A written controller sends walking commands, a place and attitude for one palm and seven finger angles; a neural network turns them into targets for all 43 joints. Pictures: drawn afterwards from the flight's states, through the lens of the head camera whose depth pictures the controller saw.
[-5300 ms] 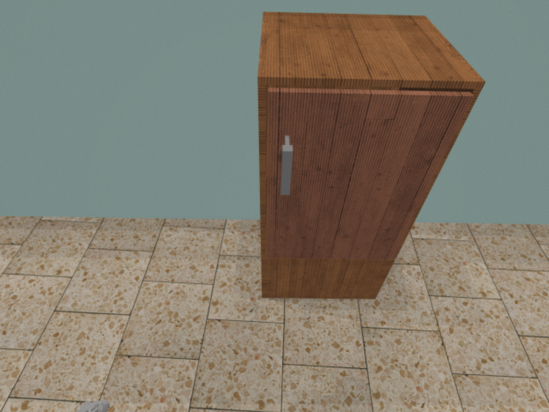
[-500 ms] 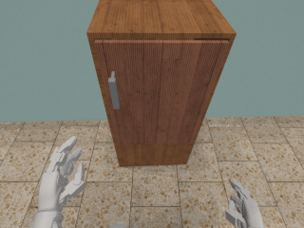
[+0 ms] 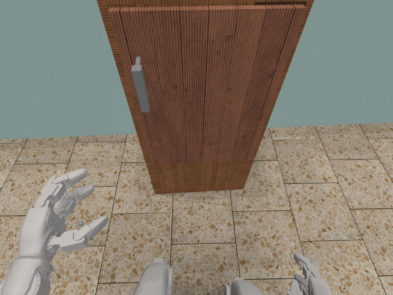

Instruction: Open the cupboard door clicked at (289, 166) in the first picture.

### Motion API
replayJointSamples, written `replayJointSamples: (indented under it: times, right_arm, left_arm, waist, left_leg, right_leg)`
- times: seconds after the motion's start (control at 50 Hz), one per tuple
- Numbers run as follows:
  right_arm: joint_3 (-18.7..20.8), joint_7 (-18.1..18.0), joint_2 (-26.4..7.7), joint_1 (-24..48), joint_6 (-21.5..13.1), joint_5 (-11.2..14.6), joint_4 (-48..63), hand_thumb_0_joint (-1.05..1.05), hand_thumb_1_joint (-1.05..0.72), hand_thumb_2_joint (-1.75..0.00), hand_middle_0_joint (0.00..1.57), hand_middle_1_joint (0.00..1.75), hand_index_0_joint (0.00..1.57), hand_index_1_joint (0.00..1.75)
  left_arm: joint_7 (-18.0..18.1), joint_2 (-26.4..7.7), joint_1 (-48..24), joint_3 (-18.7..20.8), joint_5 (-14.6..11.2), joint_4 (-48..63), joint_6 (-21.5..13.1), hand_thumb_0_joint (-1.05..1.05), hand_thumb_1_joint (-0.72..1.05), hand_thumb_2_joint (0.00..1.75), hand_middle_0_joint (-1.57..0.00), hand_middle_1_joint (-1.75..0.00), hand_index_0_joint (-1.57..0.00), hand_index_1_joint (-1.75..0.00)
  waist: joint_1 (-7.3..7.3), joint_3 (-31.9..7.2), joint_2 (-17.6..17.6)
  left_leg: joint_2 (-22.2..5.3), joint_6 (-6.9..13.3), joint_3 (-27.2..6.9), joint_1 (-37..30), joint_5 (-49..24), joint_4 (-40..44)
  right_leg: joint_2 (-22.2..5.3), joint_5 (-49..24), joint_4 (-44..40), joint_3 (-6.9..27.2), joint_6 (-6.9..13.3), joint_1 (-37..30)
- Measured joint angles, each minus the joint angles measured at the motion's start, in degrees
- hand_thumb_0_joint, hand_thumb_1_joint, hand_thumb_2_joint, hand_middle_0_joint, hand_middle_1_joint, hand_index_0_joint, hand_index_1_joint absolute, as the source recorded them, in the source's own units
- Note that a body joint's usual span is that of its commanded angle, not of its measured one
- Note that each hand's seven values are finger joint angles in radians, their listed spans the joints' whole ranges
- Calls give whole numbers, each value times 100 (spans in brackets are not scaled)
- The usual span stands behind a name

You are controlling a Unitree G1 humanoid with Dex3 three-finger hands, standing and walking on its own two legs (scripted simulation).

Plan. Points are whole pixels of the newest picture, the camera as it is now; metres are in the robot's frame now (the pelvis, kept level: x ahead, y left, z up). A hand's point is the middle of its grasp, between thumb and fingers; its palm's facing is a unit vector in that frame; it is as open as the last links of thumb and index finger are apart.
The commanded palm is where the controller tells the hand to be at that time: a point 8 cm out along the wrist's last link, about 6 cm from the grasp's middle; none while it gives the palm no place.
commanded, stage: raise the hand with hooked fingers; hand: left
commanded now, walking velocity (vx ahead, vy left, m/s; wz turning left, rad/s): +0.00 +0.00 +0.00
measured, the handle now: (142, 85) +0.59 +0.18 +0.07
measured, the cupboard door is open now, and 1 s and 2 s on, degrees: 0 0 0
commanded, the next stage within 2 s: move the hooked fingers beside the handle in 1.34 s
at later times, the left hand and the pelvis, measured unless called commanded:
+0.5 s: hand (50, 208) +0.26 +0.28 +0.06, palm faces +0.12 -0.99 -0.05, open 13.4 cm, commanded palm +0.24 +0.33 +0.07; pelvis +0.00 +0.03 +0.01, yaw +1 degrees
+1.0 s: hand (44, 181) +0.30 +0.30 +0.08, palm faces +0.10 -0.99 -0.04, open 13.9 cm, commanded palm +0.27 +0.34 +0.08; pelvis +0.01 +0.02 +0.02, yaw +0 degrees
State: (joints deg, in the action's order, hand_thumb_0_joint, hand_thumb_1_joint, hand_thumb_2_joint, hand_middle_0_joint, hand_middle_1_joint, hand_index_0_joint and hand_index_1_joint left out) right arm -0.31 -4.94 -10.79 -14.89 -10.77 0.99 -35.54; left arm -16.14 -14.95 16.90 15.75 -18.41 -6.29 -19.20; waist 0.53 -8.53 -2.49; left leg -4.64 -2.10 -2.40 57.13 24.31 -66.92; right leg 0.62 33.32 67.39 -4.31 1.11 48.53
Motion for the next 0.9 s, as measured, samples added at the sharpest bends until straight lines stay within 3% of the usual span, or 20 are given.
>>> replayJointSamples:
  times: [0.18,0.38,0.56,0.9]
  right_arm:
    - [143,-8,-389,-176,-81,1,32,2,-91,-90,20,30,20,30]
    - [12,22,-357,122,-98,-6,272,2,-91,-90,20,30,20,30]
    - [-229,35,-258,205,-43,-3,429,1,-91,-90,20,30,20,30]
    - [-164,-32,-451,-93,89,42,223,1,-91,-90,20,30,20,30]
  left_arm:
    - [69,-13,-107,41,38,-248,-559,1,1,51,-26,-88,-27,-88]
    - [34,-161,-394,129,71,-284,-412,0,-23,41,-28,-103,-29,-103]
    - [-218,-383,-920,313,62,-687,-59,0,-42,33,-29,-115,-30,-115]
    - [-717,-753,-1745,835,-99,-1607,34,-1,-49,30,-30,-120,-30,-120]
  waist:
    - [22,31,88]
    - [-12,86,161]
    - [-93,130,122]
    - [-25,197,112]
  left_leg:
    - [73,142,125,-58,-50,122]
    - [123,215,81,-203,-89,233]
    - [141,232,44,-366,-133,368]
    - [83,183,82,-521,-168,547]
  right_leg:
    - [-84,-99,-163,107,-127,-58]
    - [-116,-200,-415,54,-197,-296]
    - [-118,-275,-624,11,-212,-506]
    - [-62,-321,-768,55,-166,-605]
